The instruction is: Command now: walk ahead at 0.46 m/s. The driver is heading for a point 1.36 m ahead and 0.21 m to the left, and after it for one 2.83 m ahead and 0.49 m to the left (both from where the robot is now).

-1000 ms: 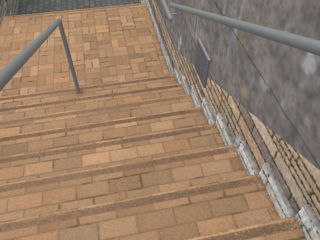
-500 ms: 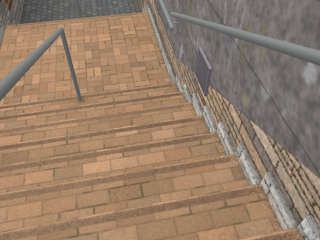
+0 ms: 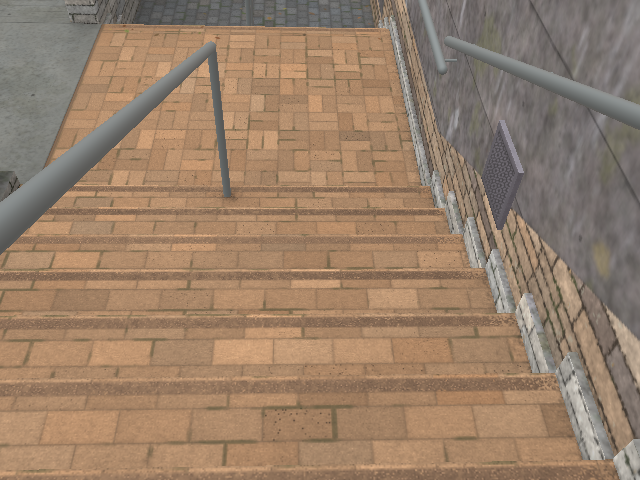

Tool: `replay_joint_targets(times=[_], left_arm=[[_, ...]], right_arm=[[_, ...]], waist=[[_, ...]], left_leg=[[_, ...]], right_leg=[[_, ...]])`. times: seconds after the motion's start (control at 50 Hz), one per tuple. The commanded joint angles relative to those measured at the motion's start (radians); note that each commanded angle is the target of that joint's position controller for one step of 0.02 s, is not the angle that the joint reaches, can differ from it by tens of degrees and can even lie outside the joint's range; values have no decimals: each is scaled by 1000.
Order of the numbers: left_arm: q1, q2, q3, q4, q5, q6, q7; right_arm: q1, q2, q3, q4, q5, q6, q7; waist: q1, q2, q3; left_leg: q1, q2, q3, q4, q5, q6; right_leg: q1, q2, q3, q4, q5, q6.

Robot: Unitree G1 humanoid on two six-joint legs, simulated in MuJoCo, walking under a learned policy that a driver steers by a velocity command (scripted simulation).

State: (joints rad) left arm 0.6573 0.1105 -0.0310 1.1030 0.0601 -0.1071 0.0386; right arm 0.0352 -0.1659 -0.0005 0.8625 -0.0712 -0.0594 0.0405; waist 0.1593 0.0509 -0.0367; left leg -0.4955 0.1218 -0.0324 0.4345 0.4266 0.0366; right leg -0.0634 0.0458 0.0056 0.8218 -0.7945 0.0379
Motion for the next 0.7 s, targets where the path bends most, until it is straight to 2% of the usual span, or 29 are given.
replay_joint_targets(times=[0.02, 0.04, 0.06, 0.08, 0.1, 0.12, 0.14, 0.18, 0.2, 0.22, 0.24, 0.26, 0.28, 0.32, 0.34, 0.36, 0.4, 0.42, 0.44, 0.48, 0.5, 0.54, 0.58, 0.6, 0.62, 0.64, 0.66, 0.68, 0.7], left_arm=[[-37, 208, 61, -29, -32, 38, 30], [97, 169, 20, 19, 61, 45, -60], [348, 50, 17, 101, 34, 46, -134], [262, 80, 20, 49, 3, 28, -164], [-13, 147, 39, -80, -31, 3, -160], [-162, 163, 41, -164, -32, -11, -133], [-181, 167, 41, -151, -18, -11, -95], [-144, 58, 3, -148, 1, 32, -61], [-168, 9, -13, -172, 43, 42, -59], [-167, 24, -11, -179, 50, 56, -72], [-176, 56, -5, -165, 35, 53, -85], [-236, 104, 6, -178, 44, 51, -99], [-256, 104, 3, -178, 46, 52, -112], [-266, 113, -4, -176, 62, 43, -131], [-355, 116, -13, -204, 54, 41, -122], [-449, 126, -15, -225, 65, 33, -114], [-581, 95, -28, -244, 54, 21, -96], [-663, 170, 26, -301, -55, 30, -78], [-594, 111, -37, -228, 53, 32, -99], [-613, 131, -20, -260, 65, 52, -114], [-630, 148, -18, -274, 38, 58, -116], [-720, 148, -24, -303, 33, 58, -113], [-736, 151, -25, -295, 27, 53, -112], [-687, 172, -8, -285, 20, 44, -104], [-471, 245, 35, -206, 5, 35, -96], [-185, 329, 84, -129, 11, 32, -100], [59, 418, 117, -60, 6, 51, -123], [136, 411, 123, -39, 30, 63, -135], [96, 402, 129, -33, 22, 57, -134]], right_arm=[[194, -181, -64, 76, 103, 7, -14], [506, -232, -77, 180, 12, -24, -20], [704, -283, -95, 202, -14, -7, 12], [778, -294, -95, 185, -33, -4, 44], [765, -284, -93, 206, -44, -19, 58], [607, -293, -95, 174, -14, -26, 56], [510, -179, -58, 148, -21, -31, 54], [377, -48, -5, 125, -52, -34, 38], [239, 37, 25, 95, -28, -66, 4], [247, 2, 19, 107, -10, -89, -13], [275, 5, 19, 115, -1, -108, -29], [343, -26, 27, 136, -13, -115, -32], [397, -65, 26, 161, -31, -108, -25], [462, -90, 27, 163, -47, -92, -12], [546, -54, 38, 212, -45, -92, -23], [680, -28, 44, 246, -16, -89, -48], [881, 9, 55, 319, -18, -66, -73], [670, -127, -5, 222, 118, -49, -75], [683, 21, 70, 238, -26, -48, -52], [660, -3, 64, 227, -39, -39, -40], [651, -26, 61, 225, -28, -42, -41], [690, -63, 50, 244, -11, -44, -64], [710, -101, 29, 260, -6, -25, -64], [704, -114, 19, 265, -14, -17, -46], [671, -146, 6, 260, -23, -11, -13], [740, -111, 18, 305, -74, -7, 40], [958, 40, 32, 351, -24, -13, 76], [829, -29, 18, 279, 12, -21, 91], [565, -49, 12, 151, 56, -33, 71]], waist=[[-141, -1, 184], [-234, 81, 3], [-228, 263, -307], [-303, 244, -395], [-336, 174, -193], [-292, 95, -25], [-254, -48, 65], [-107, -52, 170], [-61, -63, 184], [-63, -10, 161], [-102, -32, 119], [-130, -12, 111], [-132, 18, 92], [-128, -14, 76], [-180, -24, 86], [-258, -46, 92], [-330, -27, 99], [-264, 8, 88], [-269, -32, 112], [-269, 1, 170], [-268, -5, 189], [-315, -17, 194], [-349, -12, 202], [-312, -11, 169], [-205, -67, 89], [-96, -113, -14], [-126, -327, -359], [-51, -232, -375], [-5, -231, -192]], left_leg=[[310, -23, 56, -144, -93, -34], [718, -7, 105, -114, 70, 13], [1201, 143, -36, 309, 339, 222], [1206, 251, -262, 316, 347, 406], [1068, 309, -447, 144, -53, 422], [835, 337, -507, -3, -682, 370], [560, 301, -451, -83, -781, 332], [80, 307, -435, -186, -771, 341], [-49, 196, -334, -229, -768, 274], [-86, 138, -272, -220, -784, 274], [-109, 92, -157, -193, -756, 273], [-113, 70, -122, -179, -728, 272], [-116, 53, -100, -139, -686, 263], [-97, 63, -104, -40, -610, 265], [161, 112, -192, 22, -595, 274], [437, 132, -238, 94, -606, 281], [607, 154, -334, 174, -635, 288], [206, 69, -213, 160, -778, 215], [45, 32, -156, 151, -822, 237], [-83, 30, -144, 139, -948, 230], [-43, 58, -187, 192, -941, 226], [151, 74, -211, 268, -876, 201], [293, 80, -236, 330, -803, 175], [240, 55, -194, 394, -729, 158], [199, 0, -98, 577, -591, 115], [13, -40, -34, 872, -573, 35], [-227, -144, 43, 1361, -1201, -33], [-382, -130, 7, 1608, -1266, -33], [-659, -120, 18, 1637, -1214, -23]], right_leg=[[-235, -116, 106, 191, 497, -176], [-351, -85, 88, 357, 551, -87], [-575, 15, 52, 868, 62, -44], [-734, 45, 90, 1285, -87, -50], [-1068, 53, 82, 1423, -6, -65], [-1237, -47, 58, 1320, 180, -98], [-1140, -106, 84, 1217, 358, -107], [-909, -231, 181, 965, 608, -143], [-839, -268, 190, 652, 784, -168], [-805, -243, 136, 593, 783, -163], [-727, -231, 101, 377, 891, -153], [-682, -226, 75, 291, 924, -131], [-646, -211, 44, 273, 950, -112], [-655, -189, 40, 315, 1022, -102], [-903, -241, 158, 215, 1135, -80], [-1152, -239, 153, 55, 1207, -70], [-1314, -243, 129, -66, 1204, -47], [-789, -198, 44, -134, 1252, -48], [-722, -193, 1, -156, 1384, -67], [-544, -163, -36, -148, 1264, -68], [-554, -174, 2, -192, 1227, -57], [-583, -171, -1, -383, 1179, -58], [-527, -174, 4, -555, 1120, -73], [-339, -140, -56, -527, 1149, -85], [-78, -105, -129, -553, 1197, -106], [305, -169, -74, -455, 1346, -176], [817, -379, 71, -102, 1722, -372], [805, -427, 209, -111, 1653, -403], [671, -473, 350, -300, 1113, -403]])
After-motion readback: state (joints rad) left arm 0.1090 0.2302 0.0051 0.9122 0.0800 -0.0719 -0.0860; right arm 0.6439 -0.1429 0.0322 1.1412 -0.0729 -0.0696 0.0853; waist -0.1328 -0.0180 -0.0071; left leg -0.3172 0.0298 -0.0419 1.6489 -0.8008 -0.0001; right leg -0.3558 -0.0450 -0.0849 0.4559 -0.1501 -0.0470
